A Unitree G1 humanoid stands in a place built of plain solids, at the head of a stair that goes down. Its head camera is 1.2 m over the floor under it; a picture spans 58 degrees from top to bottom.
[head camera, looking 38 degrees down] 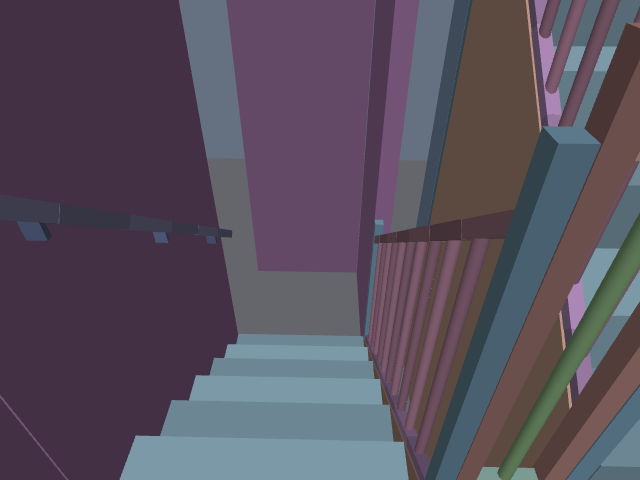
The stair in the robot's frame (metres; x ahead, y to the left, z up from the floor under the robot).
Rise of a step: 0.21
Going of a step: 0.26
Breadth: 0.90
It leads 1 degrees to the right of straight ahead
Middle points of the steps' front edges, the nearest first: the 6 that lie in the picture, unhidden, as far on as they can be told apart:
0.73 0.17 -0.21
0.99 0.16 -0.42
1.25 0.16 -0.62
1.51 0.15 -0.83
1.77 0.14 -1.04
2.03 0.14 -1.25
